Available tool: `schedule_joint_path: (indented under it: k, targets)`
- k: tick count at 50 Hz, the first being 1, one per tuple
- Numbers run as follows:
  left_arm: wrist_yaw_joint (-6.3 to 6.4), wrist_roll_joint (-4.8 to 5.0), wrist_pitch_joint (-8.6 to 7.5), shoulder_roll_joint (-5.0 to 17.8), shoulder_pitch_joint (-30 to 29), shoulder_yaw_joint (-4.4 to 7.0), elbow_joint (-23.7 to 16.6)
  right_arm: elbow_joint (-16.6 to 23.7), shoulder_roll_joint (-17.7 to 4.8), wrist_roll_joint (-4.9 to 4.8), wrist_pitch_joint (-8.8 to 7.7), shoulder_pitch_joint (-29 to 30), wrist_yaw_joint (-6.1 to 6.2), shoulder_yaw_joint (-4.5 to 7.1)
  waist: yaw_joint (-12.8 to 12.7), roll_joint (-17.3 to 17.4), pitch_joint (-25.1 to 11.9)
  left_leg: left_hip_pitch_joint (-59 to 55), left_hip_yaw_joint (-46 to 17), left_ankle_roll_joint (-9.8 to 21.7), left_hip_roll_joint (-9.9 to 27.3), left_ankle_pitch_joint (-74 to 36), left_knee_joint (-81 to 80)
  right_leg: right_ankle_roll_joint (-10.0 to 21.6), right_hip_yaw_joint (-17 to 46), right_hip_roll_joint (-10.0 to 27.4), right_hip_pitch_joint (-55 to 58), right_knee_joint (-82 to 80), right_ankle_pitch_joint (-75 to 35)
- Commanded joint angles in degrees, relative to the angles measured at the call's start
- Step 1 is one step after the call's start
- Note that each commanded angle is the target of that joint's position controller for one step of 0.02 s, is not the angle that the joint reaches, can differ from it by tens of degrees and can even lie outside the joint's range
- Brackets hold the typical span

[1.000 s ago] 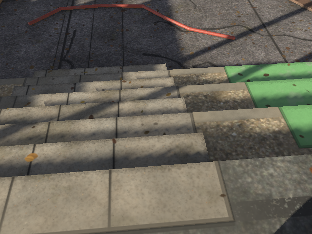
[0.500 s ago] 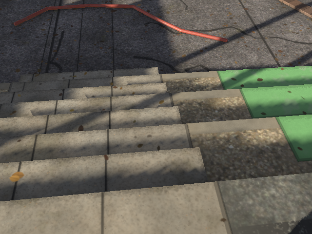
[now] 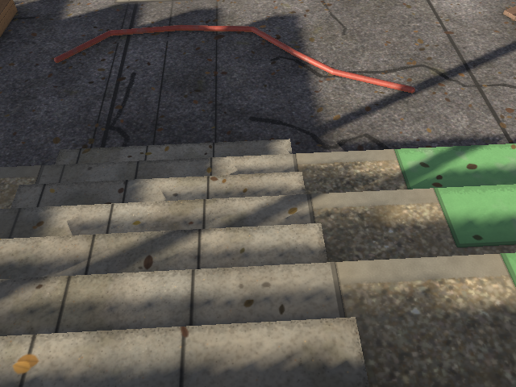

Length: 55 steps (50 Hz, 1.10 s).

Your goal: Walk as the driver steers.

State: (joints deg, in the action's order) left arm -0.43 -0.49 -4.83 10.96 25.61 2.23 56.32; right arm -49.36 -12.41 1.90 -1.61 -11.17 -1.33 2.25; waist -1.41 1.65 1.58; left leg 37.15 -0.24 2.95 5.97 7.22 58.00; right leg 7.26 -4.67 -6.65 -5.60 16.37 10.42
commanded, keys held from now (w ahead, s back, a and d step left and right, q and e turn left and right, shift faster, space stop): w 0.76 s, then w+q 0.24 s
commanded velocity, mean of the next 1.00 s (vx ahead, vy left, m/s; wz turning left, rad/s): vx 0.50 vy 0.00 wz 0.06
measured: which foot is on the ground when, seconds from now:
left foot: up 0.00-0.28, down 0.30-1.00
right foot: down 0.00-0.28, up 0.30-0.98, down 1.00-1.00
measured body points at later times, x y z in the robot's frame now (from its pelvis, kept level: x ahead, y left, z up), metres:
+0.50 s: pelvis +0.25 +0.06 +0.00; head +0.27 +0.07 +0.45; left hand +0.30 +0.32 -0.15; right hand +0.27 -0.20 -0.13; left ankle +0.27 +0.10 -0.74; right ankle +0.26 -0.10 -0.67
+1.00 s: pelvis +0.51 +0.00 -0.11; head +0.52 -0.01 +0.34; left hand +0.69 +0.24 -0.21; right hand +0.42 -0.25 -0.25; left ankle +0.28 +0.10 -0.73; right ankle +0.63 -0.09 -0.86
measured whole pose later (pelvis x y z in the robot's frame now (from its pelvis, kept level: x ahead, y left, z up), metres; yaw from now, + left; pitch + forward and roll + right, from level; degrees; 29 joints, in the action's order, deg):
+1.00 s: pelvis +0.51 +0.00 -0.11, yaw +5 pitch +0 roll +5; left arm -1.0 -1.7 -3.3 13.1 3.5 2.7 48.1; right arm -56.3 -12.2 2.0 -3.5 -30.8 3.3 1.5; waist 7.9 -4.1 1.0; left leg 4.4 -0.6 5.2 -7.1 45.9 60.4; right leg 2.0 0.6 4.0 -18.5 16.1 -23.9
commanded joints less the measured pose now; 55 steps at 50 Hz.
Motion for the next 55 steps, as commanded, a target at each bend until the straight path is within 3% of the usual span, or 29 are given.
schedule_joint_path:
  k: [1, 7, 10, 12, 14, 15, 16, 17, 18, 20, 24, 28, 30, 33, 37, 38, 39, 40, 42, 45, 47, 48, 49, 50, 51, 52, 53, 54, 55]
  targets:
    - [0.42, 0.4, -0.8, 5.7, 2.7, 0.59, -2.0, 3.4, -2.1, -0.26, -0.03, 3.3, -0.12, 0.18, 0.7, -3.4, 4.0, 3.2, 1.1, -1.1, 0.5, -7.1, -7.2, 4.6, 12.0, 16.0, -2.0, -9.5, -11.6]
    - [1.23, 0.08, -0.08, 6.1, 7.7, -0.31, -0.4, 6.6, -1.8, -0.54, -0.22, 14.5, -0.83, -0.26, -2.5, -4.6, 5.2, 2.5, 3.8, -0.9, -3.0, -9.2, -19.8, 2.8, 9.6, 16.1, 6.8, -6.4, -25.4]
    - [1.74, -0.67, 0.45, 7.1, 7.0, -0.28, 0.3, 7.1, -1.7, -0.95, -0.6, 14.7, -0.43, -0.49, -1.9, -6.3, 4.4, -4.8, 5.3, 0.3, -5.6, -4.1, -22.1, 2.9, 7.4, 16.6, 7.5, -2.4, -36.9]
    - [1.91, -0.68, 0.58, 8.4, 5.0, -0.13, 0.3, 5.5, -3.1, -0.93, -0.87, 8.8, 0.32, 0.1, 1.1, -6.7, 1.8, -12.6, 5.4, 2.3, -8.0, 1.3, -24.1, 2.4, 7.0, 17.3, 9.4, 3.7, -49.3]
    - [2.12, -0.11, 0.96, 9.4, 2.1, 0.09, 0.0, 0.5, -5.3, -0.38, -2.01, -7.5, 1.16, 1.35, 8.3, -5.2, -5.3, -30.0, 3.6, 5.3, -8.5, -0.4, -31.2, 0.9, 5.4, 15.5, 6.4, 22.0, -48.0]
    - [2.1, 0.76, 0.82, 7.4, 3.3, -0.42, -1.6, -1.0, -10.1, 0.79, -2.47, -17.6, 1.77, 2.62, 10.8, 1.9, -13.5, -45.3, -11.5, 8.4, 5.0, -1.4, -32.7, -0.4, 3.0, 12.3, -4.5, 40.7, -26.8]
    - [1.34, 1.33, 0.94, 2.0, 12.3, -1.14, -0.8, -0.9, -13.1, 0.65, -2.03, -17.4, 1.4, 3.12, 4.9, 10.6, -18.0, -57.1, -36.1, 16.6, 18.1, -1.9, -35.7, -2.7, 3.3, 1.4, -24.4, 58.7, 21.5]
    - [1.67, -0.02, 1.1, 8.1, 8.9, 0.69, 0.1, -1.1, -10.2, -1.85, -1.32, -14.9, 0.65, 3.0, 6.3, 3.8, -12.7, -51.4, -34.6, 17.1, 15.2, 3.1, -38.7, -1.9, 9.3, 3.3, -30.1, 62.1, 18.0]
    - [1.42, 0.11, 0.71, 9.0, 3.7, 1.24, -1.8, 0.4, -7.5, -1.84, -1.29, -8.3, 0.36, 2.11, 4.0, 2.5, -4.5, -41.9, -26.2, 15.9, 13.5, 1.1, -41.9, -1.8, 10.0, 5.9, -30.0, 59.3, 12.5]
    - [1.19, -0.39, 1.49, 7.6, -0.9, 1.4, -2.7, 0.4, -4.8, -1.2, -2.3, -5.5, 0.19, 1.39, 1.7, 0.7, 0.8, -31.6, -16.7, 12.5, 8.9, -8.8, -45.3, -2.6, 9.8, 8.9, -25.2, 52.6, 8.5]
    - [0.6, -0.77, 4.65, 5.5, -2.8, 1.51, -3.3, -2.0, -5.2, -1.55, -4.43, -9.9, 0.42, 0.9, -0.9, 0.8, 1.2, -28.8, -9.7, 9.7, 5.2, -15.5, -47.9, -4.7, 8.5, 9.6, -22.9, 44.0, 4.9]
    - [-0.56, -1.01, 5.9, 5.0, -9.2, 1.45, -4.9, -4.1, -6.8, -1.75, -3.09, -16.1, 1.31, 0.72, 0.5, 2.0, 1.9, -31.3, -6.8, 8.1, 4.2, -21.8, -48.2, -5.8, 6.7, 10.9, -29.1, 38.7, -3.6]
    - [-0.86, -0.83, 6.25, 6.0, -9.9, 1.96, -4.3, -4.6, -7.4, -0.93, -2.83, -18.8, 1.46, 0.82, 1.2, 2.2, 0.8, -33.9, -7.5, 9.2, 4.6, -16.1, -46.5, -5.1, 6.7, 11.5, -32.3, 40.5, -10.4]
    - [-1.06, -1.76, 6.42, 6.9, -14.2, 2.4, -5.0, -5.1, -7.0, -1.2, -2.68, -21.2, 1.79, 0.52, 2.1, 1.1, 3.4, -34.9, -9.5, 9.9, 5.2, -11.3, -44.8, -4.8, 7.1, 11.8, -38.3, 40.9, -12.3]
    - [-0.93, -1.77, 5.05, 7.6, -22.7, 3.29, -8.4, -7.7, -6.7, -0.76, -4.08, -26.8, 2.56, 0.7, 4.7, 2.3, 6.2, -43.8, -11.2, 10.7, 5.7, -8.9, -40.3, -4.5, 10.5, 11.1, -49.0, 33.3, -16.4]
    - [-1.15, -1.94, 4.47, 7.3, -24.2, 2.93, -9.1, -7.4, -6.2, -1.45, -4.52, -24.4, 2.93, 0.65, 3.4, 1.5, 7.0, -40.7, -8.9, 10.0, 4.6, -8.1, -39.7, -5.0, 9.7, 12.0, -45.9, 27.5, -21.3]
    - [-1.32, -2.15, 4.17, 7.1, -26.0, 2.64, -9.3, -6.5, -6.9, -1.17, -4.7, -22.6, 3.35, 0.76, 4.3, 0.3, 6.4, -35.4, -7.8, 9.3, 2.2, -4.3, -37.9, -5.3, 6.7, 11.4, -40.0, 23.5, -26.5]
    - [-2.01, -2.62, 3.86, 6.6, -26.2, 2.47, -9.2, -6.3, -5.5, -1.01, -4.68, -21.7, 3.55, 0.27, 4.6, -1.5, 6.3, -30.1, -6.9, 8.7, 1.0, -3.0, -34.7, -5.4, 5.7, 11.2, -33.7, 20.3, -33.3]
    - [-2.61, -2.21, 3.5, 4.6, -25.1, 1.84, -9.6, -5.6, -5.6, -1.61, -4.81, -19.5, 3.85, 0.02, 4.9, -0.6, 5.0, -22.0, -7.3, 8.3, -0.5, 1.0, -29.2, -5.1, 4.6, 9.9, -23.3, 17.7, -39.8]
    - [-1.97, -1.02, 2.7, 4.6, -27.8, 1.27, -11.5, -5.8, -6.0, -0.36, -4.02, -20.8, 4.26, 0.45, 8.9, 0.1, 6.5, -25.2, -9.0, 8.1, -1.4, -1.7, -21.2, -6.0, 5.0, 9.4, -22.2, 9.2, -34.9]
    - [-0.95, -0.22, 1.97, 5.5, -25.3, 1.3, -10.9, -6.2, -6.2, 0.58, -2.56, -22.0, 5.06, 0.57, 9.4, 0.6, 6.9, -32.0, -12.3, 8.4, -1.6, -5.5, -13.9, -5.9, 8.5, 11.8, -21.7, 0.8, -32.0]
    - [-0.1, -0.37, 1.21, 6.8, -20.4, 1.64, -9.7, -6.5, -6.9, 1.1, -1.86, -22.4, 4.81, 0.7, 7.8, -0.8, 4.5, -34.3, -12.7, 9.1, -2.1, -9.6, -5.3, -5.6, 8.1, 11.7, -17.4, -2.3, -30.3]
    - [0.5, -1.19, 0.74, 6.5, -10.1, 1.85, -6.7, -6.5, -5.8, 0.95, -0.96, -21.3, 5.31, 0.46, 3.0, -3.8, 0.2, -30.6, -9.5, 8.1, -4.4, -8.9, 9.2, -5.1, 3.7, 10.2, -6.2, -6.0, -38.6]
    - [0.61, -2.05, 0.76, 8.5, 1.7, 2.72, -2.9, -6.7, -7.0, -0.94, -0.71, -21.6, 5.04, 0.75, -2.6, -7.0, -5.3, -21.6, -6.9, 7.3, -6.7, -1.8, 25.4, -4.7, 2.4, 11.5, 10.0, -3.5, -41.2]
    - [-0.09, -2.41, 0.8, 11.5, 6.8, 3.03, -1.7, -7.2, -4.3, -3.34, -1.09, -27.4, 4.37, 1.26, -1.3, -15.8, -13.3, -2.1, -3.7, 4.1, -13.4, 42.7, 49.5, -2.0, 10.2, 21.4, 30.6, 16.6, -63.3]
    - [-1.54, -1.51, 1.14, 12.2, 8.3, 2.85, -2.6, -5.7, -5.1, -5.89, -1.47, -32.5, 5.57, 0.89, -0.5, -15.4, -22.8, 11.6, -4.8, 3.1, -10.2, 45.9, 59.9, 2.2, 18.5, 31.5, 43.9, 29.9, -70.9]
    - [-1.97, -0.11, 1.72, 13.0, 8.2, 3.61, -3.5, -4.3, -6.4, -5.16, -1.41, -28.2, 6.13, 0.62, -3.5, -12.9, -24.5, 19.6, -4.0, 2.7, -7.7, 40.9, 63.5, 8.2, 24.8, 36.2, 41.0, 22.8, -46.3]
    - [-0.93, -0.45, 1.52, 12.0, 4.4, 3.39, -4.2, -2.1, -6.0, -3.19, -0.55, -19.1, 6.0, 0.58, -4.1, -10.7, -16.4, 24.5, -0.1, 1.1, -7.0, 32.4, 62.5, 11.5, 28.1, 36.8, 27.2, 10.0, -17.1]
    - [0.23, -0.75, 1.42, 8.8, -0.6, 2.27, -5.6, 1.2, -6.6, -1.11, 0.42, -9.2, 5.15, 0.93, -3.2, -5.8, -8.3, 24.2, 0.7, 0.8, -5.8, 27.2, 59.7, 10.8, 25.9, 34.7, 14.1, 4.1, -7.4]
